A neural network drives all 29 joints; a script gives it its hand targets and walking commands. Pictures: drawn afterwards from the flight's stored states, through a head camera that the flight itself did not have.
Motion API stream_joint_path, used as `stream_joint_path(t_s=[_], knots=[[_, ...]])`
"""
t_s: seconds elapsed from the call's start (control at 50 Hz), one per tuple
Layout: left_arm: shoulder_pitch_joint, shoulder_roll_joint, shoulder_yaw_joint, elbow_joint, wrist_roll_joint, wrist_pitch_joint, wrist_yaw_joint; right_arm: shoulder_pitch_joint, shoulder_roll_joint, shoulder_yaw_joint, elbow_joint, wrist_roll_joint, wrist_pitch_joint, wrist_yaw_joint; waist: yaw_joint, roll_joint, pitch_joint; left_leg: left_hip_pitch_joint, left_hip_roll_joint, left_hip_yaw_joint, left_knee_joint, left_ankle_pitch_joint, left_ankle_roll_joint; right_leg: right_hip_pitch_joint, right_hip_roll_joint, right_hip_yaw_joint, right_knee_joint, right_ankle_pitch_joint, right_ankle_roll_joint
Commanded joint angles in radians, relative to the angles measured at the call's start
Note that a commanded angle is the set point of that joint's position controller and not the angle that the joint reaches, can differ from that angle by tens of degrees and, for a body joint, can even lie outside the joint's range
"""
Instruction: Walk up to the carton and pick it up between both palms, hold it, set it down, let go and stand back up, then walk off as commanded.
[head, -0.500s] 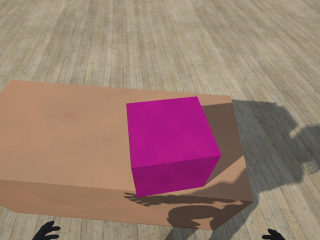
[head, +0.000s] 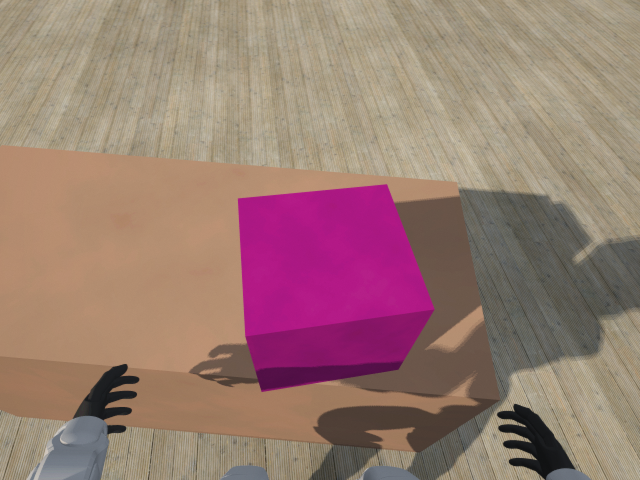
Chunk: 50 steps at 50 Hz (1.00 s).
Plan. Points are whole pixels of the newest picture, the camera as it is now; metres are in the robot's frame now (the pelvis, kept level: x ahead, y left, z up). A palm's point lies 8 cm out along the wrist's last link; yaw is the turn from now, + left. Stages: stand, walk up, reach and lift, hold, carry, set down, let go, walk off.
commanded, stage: reach and lift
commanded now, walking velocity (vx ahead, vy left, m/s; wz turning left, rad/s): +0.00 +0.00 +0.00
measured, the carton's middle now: (323, 289) +0.39 +0.01 -0.08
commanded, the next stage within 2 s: none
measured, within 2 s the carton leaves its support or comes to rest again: neither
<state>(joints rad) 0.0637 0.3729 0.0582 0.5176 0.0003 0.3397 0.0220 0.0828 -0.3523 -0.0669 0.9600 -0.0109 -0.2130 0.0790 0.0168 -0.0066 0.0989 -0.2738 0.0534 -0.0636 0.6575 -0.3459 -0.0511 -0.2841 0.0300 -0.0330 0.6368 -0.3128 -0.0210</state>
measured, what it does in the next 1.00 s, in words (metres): stands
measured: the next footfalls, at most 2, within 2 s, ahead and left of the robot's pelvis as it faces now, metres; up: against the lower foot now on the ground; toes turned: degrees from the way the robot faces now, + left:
none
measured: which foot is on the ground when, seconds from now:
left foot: down 0.00-1.00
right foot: down 0.00-1.00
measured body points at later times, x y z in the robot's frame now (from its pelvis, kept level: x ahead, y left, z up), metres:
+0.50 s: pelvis -0.03 -0.01 +0.01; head -0.03 +0.00 +0.46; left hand +0.14 +0.28 -0.05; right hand +0.14 -0.26 -0.07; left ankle +0.01 +0.16 -0.72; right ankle +0.02 -0.10 -0.72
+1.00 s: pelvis +0.01 +0.00 +0.01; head +0.04 +0.00 +0.46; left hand +0.20 +0.23 -0.04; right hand +0.20 -0.27 -0.05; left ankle +0.01 +0.16 -0.72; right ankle +0.02 -0.10 -0.72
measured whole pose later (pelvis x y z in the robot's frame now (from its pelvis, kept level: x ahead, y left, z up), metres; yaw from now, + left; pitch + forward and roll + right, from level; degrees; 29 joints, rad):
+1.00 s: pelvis +0.01 +0.00 +0.01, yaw +0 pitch +1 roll +1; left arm 0.22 0.22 -0.01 0.51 -0.06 -0.26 0.14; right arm 0.13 -0.32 -0.02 0.85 0.21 -0.48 0.20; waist 0.02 -0.03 0.03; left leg -0.24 0.03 -0.06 0.51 -0.28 -0.05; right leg -0.28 0.01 -0.02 0.55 -0.28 -0.03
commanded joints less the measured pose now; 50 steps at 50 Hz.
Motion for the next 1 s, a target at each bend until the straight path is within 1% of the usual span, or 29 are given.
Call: stream_joint_path(t_s=[0.0, 0.04, 0.06, 0.08, 0.12, 0.16, 0.2, 0.24, 0.28, 0.34, 0.36, 0.42, 0.44, 0.46, 0.48, 0.5, 0.56, 0.62, 0.64, 0.66, 0.68, 0.74, 0.8, 0.82, 0.86, 0.88, 0.9, 0.96, 0.98], knots=[[0.057, 0.069, 0.118, -0.165, 0.034, -0.113, 0.021, 0.022, -0.181, -0.035, -0.198, 0.075, -0.109, -0.007, 0.007, -0.117, -0.287, 0.026, -0.092, 0.117, -0.157, 0.322, 0.051, 0.327, -0.007, 0.021, -0.127, 0.603, 0.042], [0.066, 0.055, 0.123, -0.171, 0.016, -0.149, 0.027, 0.039, -0.171, -0.017, -0.192, 0.085, -0.123, -0.003, 0.012, -0.099, -0.302, 0.031, -0.098, 0.117, -0.169, 0.341, 0.047, 0.337, -0.013, 0.033, -0.136, 0.635, 0.045], [0.078, 0.052, 0.127, -0.167, 0.007, -0.166, 0.029, 0.050, -0.162, -0.020, -0.184, 0.086, -0.133, -0.001, 0.006, -0.111, -0.301, 0.034, -0.097, 0.119, -0.179, 0.338, 0.048, 0.331, -0.012, 0.028, -0.141, 0.624, 0.048], [0.064, 0.052, 0.132, -0.202, -0.005, -0.190, 0.037, 0.046, -0.169, -0.016, -0.180, 0.088, -0.142, 0.003, 0.013, -0.087, -0.310, 0.035, -0.096, 0.119, -0.183, 0.338, 0.044, 0.325, -0.018, 0.030, -0.144, 0.598, 0.048], [0.061, 0.035, 0.127, -0.224, -0.021, -0.228, 0.047, 0.047, -0.150, -0.008, -0.176, 0.096, -0.160, 0.010, 0.014, -0.048, -0.309, 0.065, -0.091, 0.113, -0.192, 0.332, 0.035, 0.289, -0.019, 0.031, -0.164, 0.523, 0.037], [0.069, 0.025, 0.118, -0.226, -0.042, -0.259, 0.058, 0.061, -0.130, -0.011, -0.170, 0.095, -0.169, 0.018, 0.012, -0.034, -0.301, 0.107, -0.082, 0.120, -0.209, 0.317, 0.032, 0.230, -0.016, 0.021, -0.196, 0.409, 0.029], [0.062, 0.009, 0.103, -0.255, -0.055, -0.291, 0.075, 0.056, -0.117, -0.016, -0.155, 0.110, -0.179, 0.032, 0.019, 0.018, -0.295, 0.137, -0.072, 0.117, -0.216, 0.298, 0.024, 0.172, -0.019, 0.016, -0.225, 0.292, 0.018], [0.052, 0.005, 0.073, -0.251, -0.077, -0.315, 0.083, 0.031, -0.113, -0.030, -0.168, 0.111, -0.179, 0.040, 0.003, 0.001, -0.271, 0.126, -0.063, 0.111, -0.233, 0.232, 0.032, 0.138, -0.014, 0.010, -0.243, 0.177, 0.008], [0.042, 0.003, 0.058, -0.227, -0.087, -0.330, 0.089, 0.021, -0.090, -0.024, -0.185, 0.111, -0.175, 0.045, 0.001, -0.012, -0.219, 0.070, -0.061, 0.125, -0.249, 0.123, 0.043, 0.103, -0.030, 0.018, -0.253, 0.050, 0.003], [-0.003, 0.000, 0.038, -0.184, -0.096, -0.349, 0.091, -0.002, -0.065, -0.026, -0.222, 0.107, -0.158, 0.046, -0.005, -0.050, -0.161, -0.001, -0.062, 0.131, -0.262, 0.003, 0.057, 0.093, -0.049, 0.054, -0.271, -0.145, 0.002], [-0.016, 0.003, 0.041, -0.166, -0.104, -0.350, 0.086, -0.020, -0.061, -0.019, -0.253, 0.111, -0.156, 0.045, 0.008, -0.062, -0.157, 0.004, -0.073, 0.140, -0.235, -0.008, 0.060, 0.052, -0.073, 0.081, -0.286, -0.215, -0.004], [-0.036, 0.005, 0.044, -0.159, -0.111, -0.355, 0.076, -0.035, -0.053, -0.008, -0.317, 0.136, -0.150, 0.033, -0.006, -0.136, -0.160, 0.141, -0.111, 0.132, -0.137, 0.007, 0.051, -0.116, -0.146, 0.123, -0.347, -0.354, -0.037], [-0.049, 0.004, 0.037, -0.184, -0.118, -0.361, 0.076, -0.035, -0.053, -0.016, -0.349, 0.134, -0.145, 0.031, -0.010, -0.130, -0.165, 0.160, -0.112, 0.130, -0.128, 0.012, 0.046, -0.140, -0.151, 0.129, -0.356, -0.374, -0.039], [-0.051, -0.001, 0.034, -0.188, -0.119, -0.370, 0.078, -0.039, -0.050, -0.015, -0.354, 0.140, -0.147, 0.034, -0.008, -0.116, -0.172, 0.149, -0.105, 0.127, -0.139, 0.011, 0.043, -0.121, -0.143, 0.120, -0.347, -0.347, -0.038], [-0.066, -0.003, 0.027, -0.194, -0.126, -0.381, 0.079, -0.056, -0.051, -0.016, -0.365, 0.146, -0.149, 0.036, -0.011, -0.124, -0.182, 0.185, -0.107, 0.119, -0.129, -0.001, 0.045, -0.147, -0.149, 0.116, -0.351, -0.368, -0.046], [-0.064, -0.006, 0.022, -0.182, -0.124, -0.386, 0.081, -0.059, -0.053, -0.015, -0.363, 0.150, -0.147, 0.040, -0.003, -0.097, -0.178, 0.170, -0.102, 0.117, -0.141, -0.021, 0.043, -0.144, -0.142, 0.107, -0.346, -0.366, -0.049], [-0.057, -0.031, 0.001, -0.178, -0.127, -0.408, 0.095, -0.076, -0.079, -0.019, -0.346, 0.170, -0.147, 0.059, -0.002, -0.061, -0.166, 0.182, -0.083, 0.093, -0.162, -0.069, 0.040, -0.168, -0.123, 0.070, -0.317, -0.319, -0.060], [-0.055, -0.076, -0.039, -0.147, -0.127, -0.445, 0.124, -0.124, -0.099, -0.031, -0.303, 0.184, -0.154, 0.091, 0.019, 0.070, -0.171, -0.086, -0.008, 0.062, -0.338, -0.250, 0.052, 0.085, -0.021, -0.007, -0.201, -0.153, -0.013], [-0.054, -0.101, -0.050, -0.119, -0.110, -0.461, 0.129, -0.133, -0.114, -0.032, -0.273, 0.196, -0.159, 0.096, 0.008, 0.093, -0.155, -0.180, 0.019, 0.047, -0.373, -0.293, 0.070, 0.163, 0.010, -0.021, -0.148, -0.088, -0.002], [-0.050, -0.112, -0.061, -0.109, -0.098, -0.471, 0.135, -0.140, -0.129, -0.026, -0.251, 0.216, -0.166, 0.101, 0.004, 0.130, -0.153, -0.232, 0.029, 0.040, -0.380, -0.305, 0.072, 0.210, 0.016, -0.022, -0.118, -0.039, 0.001], [-0.026, -0.131, -0.073, -0.110, -0.095, -0.484, 0.140, -0.138, -0.133, -0.024, -0.242, 0.228, -0.178, 0.109, 0.006, 0.139, -0.167, -0.241, 0.034, 0.032, -0.381, -0.289, 0.071, 0.225, 0.022, -0.029, -0.098, 0.013, 0.000], [0.002, -0.134, -0.088, -0.131, -0.120, -0.526, 0.146, -0.137, -0.104, 0.006, -0.224, 0.270, -0.209, 0.124, 0.016, 0.099, -0.195, -0.102, 0.007, 0.053, -0.332, -0.129, 0.035, 0.136, -0.006, -0.015, -0.156, 0.046, -0.015], [0.059, -0.140, -0.066, -0.117, -0.124, -0.580, 0.139, -0.085, -0.109, 0.039, -0.220, 0.308, -0.254, 0.131, 0.020, 0.061, -0.249, -0.002, -0.022, 0.091, -0.261, 0.075, 0.021, 0.121, -0.010, -0.011, -0.187, 0.098, -0.017], [0.077, -0.145, -0.064, -0.110, -0.124, -0.599, 0.139, -0.070, -0.096, 0.061, -0.209, 0.323, -0.270, 0.131, 0.031, 0.052, -0.269, 0.006, -0.029, 0.094, -0.243, 0.135, 0.021, 0.133, -0.012, 0.000, -0.189, 0.120, -0.019], [0.152, -0.144, -0.035, -0.119, -0.126, -0.637, 0.134, 0.007, -0.116, 0.084, -0.178, 0.342, -0.309, 0.133, 0.034, 0.016, -0.281, 0.066, -0.048, 0.103, -0.204, 0.307, 0.013, 0.140, -0.004, 0.003, -0.198, 0.216, -0.013], [0.171, -0.154, -0.042, -0.132, -0.123, -0.663, 0.133, 0.018, -0.130, 0.082, -0.178, 0.352, -0.334, 0.134, 0.027, 0.015, -0.312, 0.092, -0.057, 0.100, -0.191, 0.366, 0.005, 0.143, 0.003, 0.003, -0.196, 0.263, -0.011], [0.178, -0.149, -0.030, -0.126, -0.119, -0.691, 0.127, 0.034, -0.108, 0.113, -0.175, 0.360, -0.356, 0.130, 0.037, -0.001, -0.321, 0.087, -0.066, 0.101, -0.181, 0.400, 0.008, 0.172, -0.005, 0.017, -0.191, 0.324, -0.002], [0.262, -0.152, -0.004, -0.085, -0.090, -0.756, 0.109, 0.100, -0.116, 0.159, -0.125, 0.385, -0.429, 0.118, 0.022, -0.039, -0.309, 0.081, -0.097, 0.095, -0.155, 0.507, -0.002, 0.239, -0.010, 0.041, -0.176, 0.543, 0.011], [0.275, -0.144, 0.005, -0.095, -0.091, -0.786, 0.106, 0.114, -0.116, 0.177, -0.134, 0.393, -0.456, 0.114, 0.028, -0.045, -0.321, 0.066, -0.102, 0.096, -0.152, 0.526, 0.000, 0.264, -0.018, 0.049, -0.164, 0.605, 0.018]])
